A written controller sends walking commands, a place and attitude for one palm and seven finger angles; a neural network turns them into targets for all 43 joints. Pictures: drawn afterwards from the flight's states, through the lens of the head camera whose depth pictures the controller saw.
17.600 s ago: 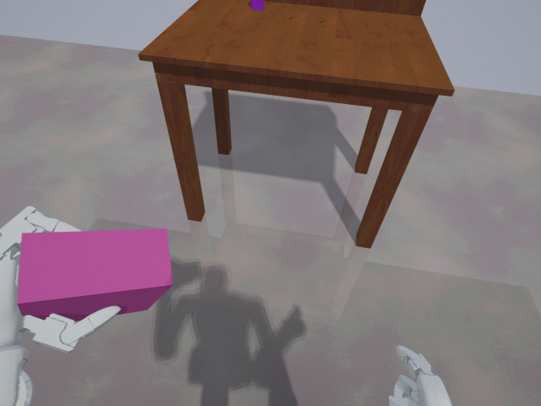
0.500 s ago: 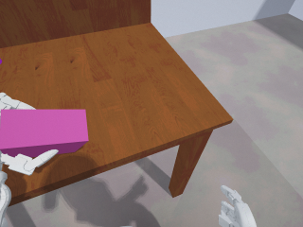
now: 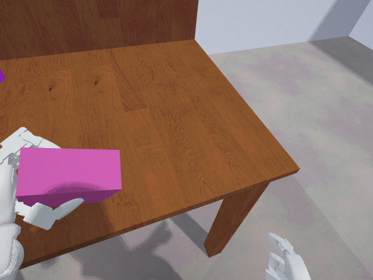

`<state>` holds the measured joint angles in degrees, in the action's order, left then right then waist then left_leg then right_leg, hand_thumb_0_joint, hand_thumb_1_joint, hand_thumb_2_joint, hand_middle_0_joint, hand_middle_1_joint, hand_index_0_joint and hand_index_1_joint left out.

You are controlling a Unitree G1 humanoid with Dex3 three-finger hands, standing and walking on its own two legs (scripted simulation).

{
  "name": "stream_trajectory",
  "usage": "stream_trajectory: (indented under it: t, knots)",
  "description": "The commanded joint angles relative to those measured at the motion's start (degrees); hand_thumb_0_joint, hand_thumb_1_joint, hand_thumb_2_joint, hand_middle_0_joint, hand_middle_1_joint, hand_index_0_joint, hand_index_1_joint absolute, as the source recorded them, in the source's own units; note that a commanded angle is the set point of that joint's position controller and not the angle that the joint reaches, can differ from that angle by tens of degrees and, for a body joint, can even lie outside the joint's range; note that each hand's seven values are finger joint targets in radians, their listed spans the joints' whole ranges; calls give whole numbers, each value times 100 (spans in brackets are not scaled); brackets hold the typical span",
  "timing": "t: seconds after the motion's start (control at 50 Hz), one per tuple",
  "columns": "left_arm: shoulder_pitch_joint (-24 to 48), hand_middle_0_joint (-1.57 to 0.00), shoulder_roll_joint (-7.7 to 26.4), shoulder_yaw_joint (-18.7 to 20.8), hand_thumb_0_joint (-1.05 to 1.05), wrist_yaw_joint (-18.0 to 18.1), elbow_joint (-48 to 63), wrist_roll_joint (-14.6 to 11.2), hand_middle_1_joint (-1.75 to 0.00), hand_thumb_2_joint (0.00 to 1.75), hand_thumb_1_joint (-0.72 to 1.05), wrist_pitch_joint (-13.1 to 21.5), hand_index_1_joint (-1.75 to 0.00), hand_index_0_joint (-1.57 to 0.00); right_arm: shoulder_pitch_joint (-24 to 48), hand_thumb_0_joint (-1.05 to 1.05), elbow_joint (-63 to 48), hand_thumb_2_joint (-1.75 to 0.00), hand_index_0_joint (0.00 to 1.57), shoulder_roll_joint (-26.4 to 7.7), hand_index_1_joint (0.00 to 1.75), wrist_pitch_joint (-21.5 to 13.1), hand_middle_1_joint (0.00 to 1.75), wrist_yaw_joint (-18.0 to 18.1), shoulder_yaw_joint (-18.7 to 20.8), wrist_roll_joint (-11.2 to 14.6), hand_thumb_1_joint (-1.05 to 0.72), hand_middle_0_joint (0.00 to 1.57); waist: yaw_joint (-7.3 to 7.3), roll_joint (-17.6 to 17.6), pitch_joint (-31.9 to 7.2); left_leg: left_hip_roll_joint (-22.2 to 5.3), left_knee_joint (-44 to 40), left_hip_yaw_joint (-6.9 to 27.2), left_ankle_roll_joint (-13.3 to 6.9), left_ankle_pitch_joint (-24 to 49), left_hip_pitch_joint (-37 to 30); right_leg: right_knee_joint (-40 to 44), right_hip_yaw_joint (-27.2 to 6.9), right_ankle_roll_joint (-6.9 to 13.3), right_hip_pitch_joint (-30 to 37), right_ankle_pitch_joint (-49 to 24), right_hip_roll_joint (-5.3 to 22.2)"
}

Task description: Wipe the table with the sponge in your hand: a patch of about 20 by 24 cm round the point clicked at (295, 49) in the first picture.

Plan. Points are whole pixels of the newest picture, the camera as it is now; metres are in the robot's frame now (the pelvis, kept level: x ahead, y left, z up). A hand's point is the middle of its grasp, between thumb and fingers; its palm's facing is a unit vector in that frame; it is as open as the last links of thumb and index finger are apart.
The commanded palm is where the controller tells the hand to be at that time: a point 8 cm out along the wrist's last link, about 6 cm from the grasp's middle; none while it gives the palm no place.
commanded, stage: come to a stop and stand still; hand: left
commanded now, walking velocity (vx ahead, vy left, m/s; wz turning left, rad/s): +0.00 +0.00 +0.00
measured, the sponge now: (84, 179) +0.24 +0.21 +0.13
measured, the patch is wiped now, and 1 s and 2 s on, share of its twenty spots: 0.00 0.00 0.00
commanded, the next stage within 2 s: look again from close up in 0.62 s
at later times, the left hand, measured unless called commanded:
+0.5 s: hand (71, 171) +0.24 +0.22 +0.16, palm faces +0.38 -0.85 -0.37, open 10.5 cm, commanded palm +0.18 +0.25 +0.18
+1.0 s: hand (76, 174) +0.23 +0.21 +0.16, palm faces +0.37 -0.85 -0.38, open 10.5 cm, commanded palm +0.18 +0.24 +0.18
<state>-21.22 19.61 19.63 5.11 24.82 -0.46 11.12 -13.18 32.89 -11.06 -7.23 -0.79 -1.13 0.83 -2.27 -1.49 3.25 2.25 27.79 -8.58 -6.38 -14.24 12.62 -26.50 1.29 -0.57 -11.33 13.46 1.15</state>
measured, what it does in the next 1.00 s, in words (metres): stands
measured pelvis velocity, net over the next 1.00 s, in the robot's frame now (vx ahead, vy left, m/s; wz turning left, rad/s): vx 0.01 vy -0.04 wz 0.00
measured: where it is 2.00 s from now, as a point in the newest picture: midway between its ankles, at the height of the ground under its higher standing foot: outside the picture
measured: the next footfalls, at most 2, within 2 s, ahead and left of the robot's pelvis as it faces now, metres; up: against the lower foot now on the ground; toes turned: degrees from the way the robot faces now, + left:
left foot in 1.86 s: -0.07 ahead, +0.11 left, +0.00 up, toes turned +3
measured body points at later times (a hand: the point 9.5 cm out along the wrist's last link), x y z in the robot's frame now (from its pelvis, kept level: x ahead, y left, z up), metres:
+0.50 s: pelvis +0.02 -0.03 +0.00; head +0.03 -0.01 +0.45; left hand +0.21 +0.26 +0.18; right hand +0.20 -0.25 -0.07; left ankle +0.02 +0.03 -0.74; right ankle +0.01 -0.15 -0.74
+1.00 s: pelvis +0.01 -0.04 +0.01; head +0.02 -0.03 +0.46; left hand +0.20 +0.25 +0.18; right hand +0.19 -0.27 -0.07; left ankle +0.02 +0.03 -0.74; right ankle +0.01 -0.15 -0.74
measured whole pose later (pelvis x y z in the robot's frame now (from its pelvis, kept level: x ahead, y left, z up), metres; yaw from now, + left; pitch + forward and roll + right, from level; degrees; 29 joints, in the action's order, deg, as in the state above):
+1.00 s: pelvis +0.01 -0.04 +0.01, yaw +0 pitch -1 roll -1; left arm -25.2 21.4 18.9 6.1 25.1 -2.9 9.1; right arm -12.4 33.1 -12.1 -5.0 1.9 -1.0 1.2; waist -1.0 -0.1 0.9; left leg -0.1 24.6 -7.4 -3.4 -13.2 11.1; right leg -21.7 2.2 1.0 -9.0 12.1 -1.5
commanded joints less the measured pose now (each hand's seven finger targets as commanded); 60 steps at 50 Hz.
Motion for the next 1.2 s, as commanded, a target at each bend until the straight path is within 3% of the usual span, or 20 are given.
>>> stream_trajectory:
  t: [0.0, 0.12, 0.18, 0.2, 0.22, 0.36, 0.38, 0.4, 0.48, 0.5, 0.54, 0.58, 0.6, 0.78, 0.8, 0.88, 0.9, 0.98, 1.0, 1.18]
  knots:
    - [704, -120, 1032, 624, 0, 157, 1347, -50, -160, 130, 10, 397, -160, -120, 532, 0, -897, -90, 20, -724, 30, -287, 30, 78, 283, -22, -90, 20, 114, 928, -852, -1055, -781, 1186, 823, 1256, -624, 67, 37, 266, -101, -536, 34]
    - [216, -120, 1095, 663, 0, 122, 1548, -131, -160, 130, 10, 363, -160, -120, 471, 0, -945, -90, 20, -763, 30, -205, 30, 50, 331, 15, -90, 20, 151, 761, -1205, -996, -363, 1048, 870, 2711, -907, 110, -18, 288, 133, -1249, 87]
    - [11, -120, 1221, 855, 0, 153, 1500, -148, -160, 130, 10, 299, -160, -120, 626, 0, -959, -90, 20, -746, 30, -160, 30, 85, 302, 48, -90, 20, 144, 591, -1278, -970, -316, 986, 879, 2821, -950, 84, -82, 269, 145, -1462, 118]
    - [-89, -120, 1007, 665, 0, 121, 1472, -197, -160, 130, 10, 314, -160, -120, 544, 0, -966, -90, 20, -732, 30, -128, 30, 87, 283, 11, -90, 20, 143, 519, -1245, -980, -313, 1002, 840, 2834, -908, 107, -42, 271, 145, -1457, 122]
    - [-42, -120, 1180, 778, 0, 122, 1555, -220, -160, 130, 10, 302, -160, -120, 526, 0, -989, -90, 20, -753, 30, -124, 30, 101, 317, 34, -90, 20, 154, 572, -1272, -992, -334, 1028, 852, 2854, -892, 93, -114, 282, 208, -1511, 146]
    - [212, -120, 1218, 740, 0, 158, 1485, -282, -160, 130, 10, 247, -160, -120, 627, 0, -973, -90, 20, -733, 30, -81, 30, 219, 286, 40, -90, 20, 160, 598, -1134, -879, -424, 965, 665, 1729, -575, 326, -494, 320, 363, -1758, 307]
    - [259, -120, 1279, 807, 0, 204, 1468, -244, -160, 130, 10, 214, -160, -120, 743, 0, -947, -90, 20, -718, 30, -85, 30, 242, 252, 56, -90, 20, 154, 563, -1091, -852, -475, 965, 690, 1628, -612, 340, -488, 310, 277, -1632, 303]
    - [233, -120, 1025, 569, 0, 170, 1375, -284, -160, 130, 10, 231, -160, -120, 675, 0, -943, -90, 20, -730, 30, -75, 30, 239, 238, 7, -90, 20, 149, 459, -1059, -861, -500, 968, 618, 1385, -562, 430, -492, 313, 262, -1531, 307]
    - [302, -120, 1204, 691, 0, 238, 1313, -240, -160, 130, 10, 183, -160, -120, 766, 0, -920, -90, 20, -741, 30, -101, 30, 287, 256, 48, -90, 20, 149, 518, -973, -836, -601, 1010, 581, 1048, -527, 536, -622, 317, 221, -1335, 359]
    - [232, -120, 954, 469, 0, 203, 1189, -271, -160, 130, 10, 197, -160, -120, 697, 0, -917, -90, 20, -742, 30, -79, 30, 274, 238, 2, -90, 20, 144, 419, -906, -853, -629, 1005, 525, 852, -433, 621, -578, 311, 210, -1204, 357]
    - [317, -120, 1056, 523, 0, 198, 1213, -274, -160, 130, 10, 188, -160, -120, 687, 0, -942, -90, 20, -771, 30, -98, 30, 283, 283, 25, -90, 20, 158, 355, -803, -840, -661, 1035, 503, 606, -373, 730, -709, 316, 163, -1080, 385]
    - [280, -120, 1233, 700, 0, 247, 1223, -231, -160, 130, 10, 176, -160, -120, 795, 0, -924, -90, 20, -757, 30, -93, 30, 308, 266, 45, -90, 20, 143, 394, -845, -836, -704, 1035, 511, 563, -432, 736, -693, 310, 126, -944, 384]
    - [155, -120, 1030, 552, 0, 221, 1102, -271, -160, 130, 10, 193, -160, -120, 704, 0, -920, -90, 20, -758, 30, -66, 30, 304, 245, -5, -90, 20, 138, 250, -852, -852, -695, 1048, 467, 577, -364, 768, -627, 307, 189, -961, 372]
    - [106, -120, 1251, 695, 0, 249, 1373, -260, -160, 130, 10, 193, -160, -120, 773, 0, -943, -90, 20, -777, 30, -109, 30, 328, 273, 54, -90, 20, 139, 570, -931, -883, -754, 1076, 491, 823, -495, 679, -606, 290, 219, -1090, 356]
    - [42, -120, 1068, 557, 0, 228, 1286, -280, -160, 130, 10, 212, -160, -120, 686, 0, -918, -90, 20, -784, 30, -95, 30, 325, 258, 4, -90, 20, 133, 414, -956, -898, -759, 1096, 470, 857, -453, 675, -547, 295, 273, -1117, 336]
    - [70, -120, 1205, 657, 0, 252, 1294, -260, -160, 130, 10, 167, -160, -120, 749, 0, -913, -90, 20, -787, 30, -116, 30, 336, 276, 52, -90, 20, 139, 511, -926, -902, -761, 1081, 509, 950, -559, 670, -594, 285, 190, -1152, 350]
    - [67, -120, 1002, 489, 0, 225, 1192, -282, -160, 130, 10, 184, -160, -120, 676, 0, -891, -90, 20, -795, 30, -98, 30, 333, 265, 11, -90, 20, 143, 410, -872, -926, -790, 1086, 480, 843, -499, 708, -559, 284, 172, -1078, 328]
    - [215, -120, 1152, 587, 0, 246, 1202, -250, -160, 130, 10, 133, -160, -120, 741, 0, -895, -90, 20, -793, 30, -116, 30, 339, 274, 53, -90, 20, 144, 390, -767, -914, -850, 1105, 496, 634, -488, 761, -642, 282, 88, -928, 330]
    - [210, -120, 1001, 458, 0, 231, 1151, -262, -160, 130, 10, 160, -160, -120, 689, 0, -879, -90, 20, -800, 30, -95, 30, 342, 258, 0, -90, 20, 146, 385, -778, -929, -861, 1103, 457, 570, -419, 783, -576, 279, 144, -908, 322]
    - [126, -120, 1285, 690, 0, 313, 1540, -266, -160, 130, 10, 163, -160, -120, 802, 0, -969, -90, 20, -777, 30, -144, 30, 376, 244, 40, -90, 20, 96, 657, -861, -1005, -721, 1163, 558, 1577, -505, 554, -585, 275, 237, -1555, 357]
